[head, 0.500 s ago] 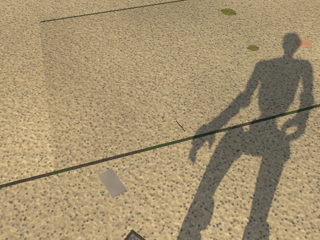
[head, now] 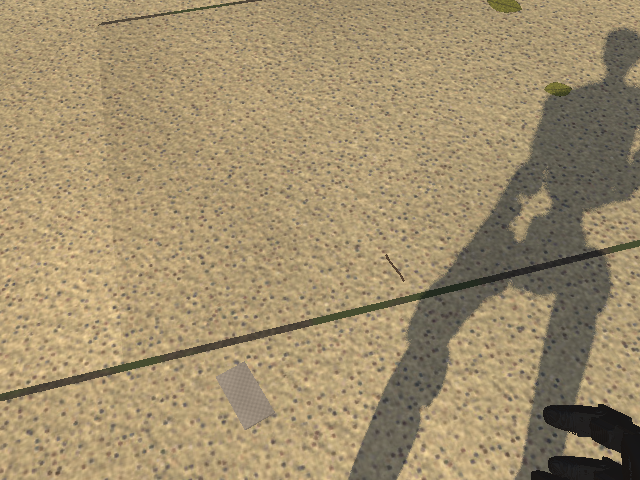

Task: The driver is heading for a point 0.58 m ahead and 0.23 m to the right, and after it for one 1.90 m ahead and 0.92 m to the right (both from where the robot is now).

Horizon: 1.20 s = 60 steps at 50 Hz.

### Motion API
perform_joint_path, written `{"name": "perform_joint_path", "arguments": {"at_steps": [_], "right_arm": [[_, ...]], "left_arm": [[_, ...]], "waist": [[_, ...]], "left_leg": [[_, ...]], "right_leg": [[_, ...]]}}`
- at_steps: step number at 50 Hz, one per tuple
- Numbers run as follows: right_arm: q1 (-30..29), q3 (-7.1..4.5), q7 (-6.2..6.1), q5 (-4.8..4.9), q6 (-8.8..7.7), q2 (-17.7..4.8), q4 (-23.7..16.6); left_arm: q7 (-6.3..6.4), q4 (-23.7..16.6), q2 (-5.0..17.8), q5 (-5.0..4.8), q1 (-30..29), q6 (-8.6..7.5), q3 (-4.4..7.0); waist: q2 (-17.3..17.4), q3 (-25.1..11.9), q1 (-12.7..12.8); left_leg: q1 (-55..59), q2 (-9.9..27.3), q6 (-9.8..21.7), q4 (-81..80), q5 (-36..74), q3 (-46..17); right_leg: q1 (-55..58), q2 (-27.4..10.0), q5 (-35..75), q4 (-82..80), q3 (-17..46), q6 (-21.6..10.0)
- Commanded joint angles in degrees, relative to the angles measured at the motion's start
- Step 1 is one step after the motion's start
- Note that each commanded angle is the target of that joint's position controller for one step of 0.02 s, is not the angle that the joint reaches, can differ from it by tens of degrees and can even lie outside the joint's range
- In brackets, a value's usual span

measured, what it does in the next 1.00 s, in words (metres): walks ahead, turning right: right foot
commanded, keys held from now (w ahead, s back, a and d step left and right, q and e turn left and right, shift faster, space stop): w+e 0.28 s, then e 0.54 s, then w+e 0.18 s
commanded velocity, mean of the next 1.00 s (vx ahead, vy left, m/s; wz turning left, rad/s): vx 0.27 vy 0.00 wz -0.50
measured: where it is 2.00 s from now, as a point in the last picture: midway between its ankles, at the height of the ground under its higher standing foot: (540, 383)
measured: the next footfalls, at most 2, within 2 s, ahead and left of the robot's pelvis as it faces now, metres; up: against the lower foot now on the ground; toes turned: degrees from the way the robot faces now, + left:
right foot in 0.50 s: +0.40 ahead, -0.16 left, +0.00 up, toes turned -17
left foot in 1.02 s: +0.49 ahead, +0.04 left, +0.00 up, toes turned -37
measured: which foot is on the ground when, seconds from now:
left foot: down 0.00-0.52, up 0.54-1.00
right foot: up 0.00-0.48, down 0.50-1.00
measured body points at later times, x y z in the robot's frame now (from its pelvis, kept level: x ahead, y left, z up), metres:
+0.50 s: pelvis +0.24 -0.03 +0.01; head +0.27 -0.05 +0.45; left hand +0.48 +0.17 -0.08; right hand +0.21 -0.31 -0.14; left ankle +0.12 +0.11 -0.71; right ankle +0.36 -0.14 -0.71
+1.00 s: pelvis +0.36 -0.04 +0.02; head +0.38 -0.05 +0.47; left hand +0.64 +0.12 -0.06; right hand +0.34 -0.36 -0.09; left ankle +0.45 +0.07 -0.71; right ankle +0.36 -0.14 -0.71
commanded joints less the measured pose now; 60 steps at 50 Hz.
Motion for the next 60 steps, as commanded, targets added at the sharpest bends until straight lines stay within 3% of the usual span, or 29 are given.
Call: {"name": "perform_joint_path", "arguments": {"at_steps": [1, 2, 3, 4, 6, 9, 13, 17, 21, 23, 25, 26, 27, 28, 29, 30, 31, 33, 36, 40, 47, 49, 50, 51, 52, 53, 54, 56, 60], "right_arm": [[27.29, -4.26, -1.25, -1.59, 0.35, -14.83, 4.27], [22.43, -3.07, -1.08, -1.00, -0.21, -10.39, 4.22], [17.77, -2.49, -1.05, -0.39, -0.66, -8.31, 3.96], [14.02, -2.14, -0.86, -0.66, -1.18, -6.87, 4.00], [10.59, -1.74, -0.53, -2.02, -2.07, -4.45, 4.79], [10.73, -2.03, -0.82, -1.87, -3.00, -4.67, 6.55], [13.41, -2.44, -2.10, -2.32, -2.93, -6.66, 7.89], [14.55, -2.55, -3.34, -2.02, -1.76, -8.65, 7.69], [17.48, -3.33, -4.11, -0.52, 0.90, -11.36, 8.12], [16.09, -3.86, -4.57, 0.28, 2.15, -12.54, 7.10], [15.48, -3.35, -4.48, 0.35, 2.72, -11.12, 6.11], [19.10, -1.28, -3.87, -2.95, 2.30, -4.53, 4.42], [24.44, -0.38, -3.02, -2.77, 1.35, -3.82, 2.99], [19.26, -1.80, -2.46, -1.13, 0.95, -9.63, 3.55], [14.92, -1.88, -2.54, 0.13, 0.95, -9.58, 1.69], [14.08, -1.82, -3.36, -0.60, 1.35, -8.54, 2.41], [13.70, -2.14, -4.02, -1.15, 2.10, -9.25, 2.33], [15.29, -2.38, -4.24, -1.45, 3.36, -8.98, 2.50], [14.88, -1.97, -4.90, -1.93, 3.89, -7.36, 2.16], [11.34, -2.03, -5.24, -1.61, 4.42, -7.53, 0.86], [9.24, -2.18, -3.43, -0.64, 1.52, -8.17, -0.76], [12.96, -2.50, -2.86, -0.13, 0.41, -7.90, 0.21], [16.43, -2.96, -2.83, -0.12, 0.06, -8.50, 1.42], [21.80, -3.81, -3.06, -0.99, -0.10, -11.77, 2.46], [24.13, -4.55, -2.85, -2.65, 0.06, -16.36, 2.73], [20.93, -4.68, -2.55, -3.00, -0.52, -15.47, 1.85], [17.96, -3.88, -3.02, -1.90, -0.65, -12.02, 0.64], [17.11, -3.07, -3.68, -0.95, -0.35, -9.46, 0.05], [21.74, -2.61, -3.80, -1.92, -0.86, -8.78, 0.89]], "left_arm": [[0.07, -5.71, 0.86, -0.86, 2.52, -2.15, -0.66], [-0.04, -6.75, 7.38, -2.75, -3.27, -2.62, 1.29], [0.04, -8.10, 8.45, -3.17, -7.19, -2.65, 1.77], [0.52, -7.96, 7.44, -2.37, -8.25, -2.36, 1.87], [0.70, -6.92, 4.69, -1.69, -5.60, -0.68, 2.22], [0.85, -8.33, 3.61, -1.53, -7.72, 1.10, 2.51], [0.28, -11.35, 4.08, -0.88, -14.18, 0.79, 2.68], [-1.83, -15.10, 2.23, 0.06, -23.36, -0.08, 1.40], [-3.88, -19.15, 3.50, 0.03, -25.78, 0.43, 1.59], [-4.44, -19.42, 6.40, 0.13, -20.97, 0.74, 2.88], [-3.33, -16.96, 11.85, 0.16, -8.59, 0.55, 5.60], [-1.76, -17.15, 17.25, 0.18, -7.83, 0.92, 6.38], [-2.17, -20.74, 19.89, 1.81, -10.74, 0.45, 6.32], [-2.81, -22.11, 15.22, 1.37, -11.47, 0.57, 5.31], [-2.83, -22.39, 13.06, 0.66, -15.02, 0.38, 4.59], [-2.48, -22.28, 11.38, -0.18, -17.85, 0.53, 4.20], [-1.99, -22.67, 10.15, -0.29, -19.88, 0.85, 3.83], [-1.55, -23.65, 10.25, 1.15, -21.13, 1.13, 3.76], [-0.61, -24.05, 11.78, 0.78, -20.09, 1.25, 4.31], [0.77, -25.02, 11.84, 0.39, -20.48, 2.72, 4.21], [0.87, -25.59, 11.71, 0.18, -19.36, 3.49, 3.98], [0.79, -25.79, 11.01, -0.13, -20.18, 3.70, 3.58], [0.88, -25.92, 9.85, -0.26, -20.51, 3.81, 3.19], [0.90, -26.05, 6.14, -0.34, -19.61, 3.72, 2.21], [0.68, -28.62, 4.83, -0.92, -20.55, 2.97, 1.85], [0.27, -29.93, 9.06, -0.30, -22.86, 2.03, 2.67], [-0.11, -28.90, 11.13, -0.22, -21.94, 1.91, 3.36], [-0.58, -27.00, 10.38, 0.03, -19.64, 2.00, 3.59], [-1.54, -28.29, 6.47, -0.67, -22.35, 1.38, 2.53]], "waist": [[15.96, -26.06, -11.75], [10.62, -14.94, -11.42], [8.58, -7.04, -9.51], [4.85, -4.00, -7.26], [7.09, -2.50, -3.56], [5.43, 0.12, -2.64], [2.51, 1.98, -3.75], [0.57, 3.76, -6.49], [2.76, 0.83, -6.83], [4.69, -3.30, -3.71], [1.16, -10.19, 2.87], [-11.83, -15.23, -1.26], [-15.59, -26.91, -4.72], [-3.56, -28.69, -0.34], [-2.47, -20.66, -1.39], [1.90, -14.41, -3.33], [0.48, -11.19, -4.62], [-2.55, -10.29, -6.45], [-3.49, -11.50, -6.19], [-5.38, -11.01, -4.95], [-9.69, -9.35, -3.38], [-8.95, -8.14, -6.03], [-7.16, -7.13, -7.93], [0.70, -9.13, -8.89], [12.55, -6.09, -8.11], [13.06, -0.73, -7.29], [10.96, 0.76, -6.54], [9.19, -0.20, -6.35], [7.58, -0.03, -8.57]], "left_leg": [[52.03, 25.28, 13.08, -15.35, -22.09, -45.83], [42.07, 22.99, 10.31, -19.33, -27.73, -41.85], [32.76, 21.55, 8.15, -20.71, -25.08, -32.33], [25.29, 19.14, 6.63, -22.14, -18.91, -25.87], [17.15, 15.54, 4.89, -25.05, -11.86, -15.51], [13.88, 14.90, 5.90, -28.37, -7.68, -8.56], [17.93, 15.11, 6.61, -29.21, -1.65, -2.80], [19.41, 13.53, 5.44, -26.56, 13.81, 5.78], [28.43, 15.75, 4.11, -17.43, 29.78, 7.82], [31.04, 15.84, 2.47, -7.85, 41.07, 8.16], [25.43, 11.28, -2.04, 13.87, 33.04, 9.59], [9.30, 5.70, -5.44, 31.51, -11.23, 9.00], [-6.31, -4.57, -7.94, 49.60, -37.79, -2.12], [-8.14, -0.95, -6.66, 51.07, -33.20, -10.25], [-10.53, 0.76, -5.58, 47.94, -27.35, -9.20], [-10.32, 3.18, -5.83, 43.23, -23.15, -8.72], [-8.13, 4.39, -5.99, 39.18, -20.67, -8.94], [-2.55, 3.60, -6.38, 35.66, -17.95, -8.39], [-2.59, 2.48, -8.15, 28.76, -15.86, -8.61], [-3.91, 1.79, -9.59, 21.18, -11.93, -10.12], [3.76, -0.56, -7.35, 5.19, -13.92, -8.73], [12.10, -0.73, -5.32, -3.97, -11.43, -7.48], [18.91, 1.08, -3.72, -9.85, -9.49, -7.67], [27.89, 11.73, -0.24, -13.86, -16.51, -17.46], [30.22, 21.54, 5.96, -20.40, -31.04, -36.25], [25.84, 24.38, 8.85, -22.46, -36.58, -41.44], [25.46, 21.85, 7.35, -22.21, -34.90, -35.70], [27.06, 17.33, 3.71, -22.17, -25.79, -25.93], [26.29, 15.01, 3.75, -23.65, -10.48, -13.33]], "right_leg": [[-40.84, 6.42, -4.43, 44.92, 6.48, -2.60], [-45.23, 3.07, -1.84, 50.31, 8.36, -3.11], [-46.19, 0.08, 3.74, 49.44, 5.96, -4.14], [-43.34, -2.37, 8.15, 47.44, 5.05, -4.39], [-37.07, -4.93, 13.08, 44.45, 5.61, -4.67], [-39.22, -5.57, 15.56, 42.12, 5.41, -3.98], [-47.05, -4.99, 26.22, 32.43, 6.60, -2.47], [-43.74, -3.40, 33.76, 17.46, -0.71, -1.95], [-41.86, -0.64, 28.42, 11.13, -4.29, -3.54], [-35.70, 3.01, 22.70, 9.82, -6.42, -5.66], [-17.96, 6.39, 33.26, 0.87, -5.10, -9.26], [-2.37, -5.90, 60.23, 5.39, 11.25, -13.17], [10.76, -19.32, 61.37, 1.85, 40.06, -27.99], [8.54, -16.77, 53.81, -1.85, 35.34, -25.44], [1.38, -13.90, 47.03, -3.22, 27.61, -22.40], [-6.69, -10.57, 41.35, -4.54, 22.63, -19.10], [-13.45, -8.80, 38.78, -5.81, 20.08, -17.88], [-20.82, -6.31, 38.03, -7.62, 18.08, -17.12], [-21.51, -5.14, 39.58, -7.03, 16.91, -16.98], [-21.96, -3.67, 23.25, -7.28, 19.86, -15.17], [-23.50, -2.51, -1.42, -8.60, 27.38, -14.26], [-27.12, -0.71, -5.08, -6.73, 28.01, -12.87], [-31.90, 1.78, -7.12, -3.54, 26.27, -10.83], [-39.67, 6.48, -9.45, 10.71, 19.07, -7.20], [-53.21, 13.46, -6.65, 22.90, 8.54, -5.59], [-58.49, 7.54, -1.02, 30.25, 9.46, -4.69], [-59.33, 5.90, 4.03, 33.07, 9.28, -3.84], [-58.50, 4.39, 10.41, 36.54, 7.15, -1.83], [-58.08, 2.16, 19.20, 39.11, 4.12, -0.13]]}}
